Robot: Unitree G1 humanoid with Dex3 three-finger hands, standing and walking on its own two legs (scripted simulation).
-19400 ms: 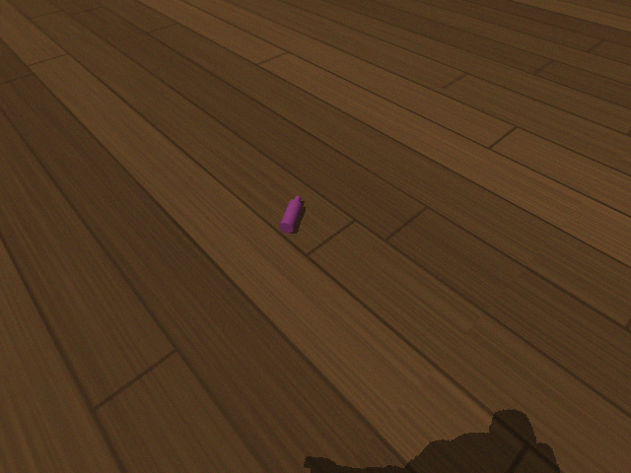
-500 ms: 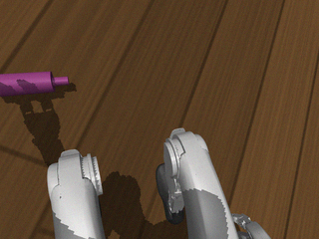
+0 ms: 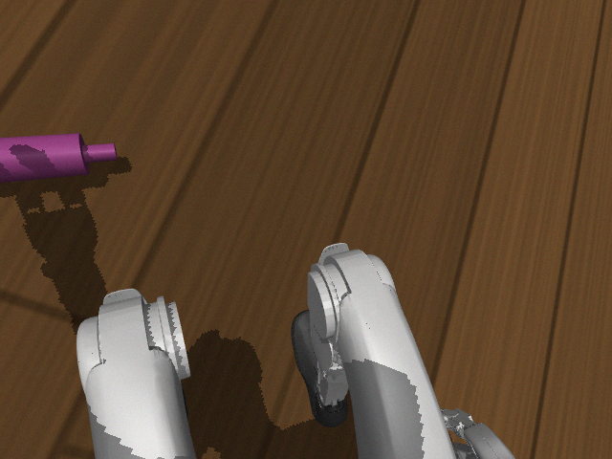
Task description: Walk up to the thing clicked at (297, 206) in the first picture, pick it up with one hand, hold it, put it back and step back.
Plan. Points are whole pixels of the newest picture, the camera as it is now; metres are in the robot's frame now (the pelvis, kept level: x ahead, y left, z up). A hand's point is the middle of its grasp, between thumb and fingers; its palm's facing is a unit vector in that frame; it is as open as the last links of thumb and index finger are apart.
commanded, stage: rise first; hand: left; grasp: from above
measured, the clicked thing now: (44, 157) +0.53 +0.28 -0.30
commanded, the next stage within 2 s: none
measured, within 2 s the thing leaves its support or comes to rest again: neither
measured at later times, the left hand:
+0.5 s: hand out of the picture +0.47 +0.34 -0.19, palm faces -0.45 -0.07 -0.89, open 14.1 cm
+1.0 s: hand out of the picture +0.48 +0.34 -0.18, palm faces -0.45 -0.06 -0.89, open 14.1 cm
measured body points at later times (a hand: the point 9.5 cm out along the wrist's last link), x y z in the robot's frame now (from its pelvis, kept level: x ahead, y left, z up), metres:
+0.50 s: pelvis +0.00 +0.00 -0.01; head +0.25 +0.11 +0.35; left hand +0.49 +0.34 -0.14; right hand +0.03 -0.27 -0.08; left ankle +0.07 +0.12 -0.29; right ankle +0.11 -0.14 -0.29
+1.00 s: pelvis +0.00 +0.00 +0.00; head +0.26 +0.10 +0.35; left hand +0.50 +0.34 -0.12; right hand +0.04 -0.27 -0.08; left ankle +0.07 +0.12 -0.29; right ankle +0.11 -0.14 -0.29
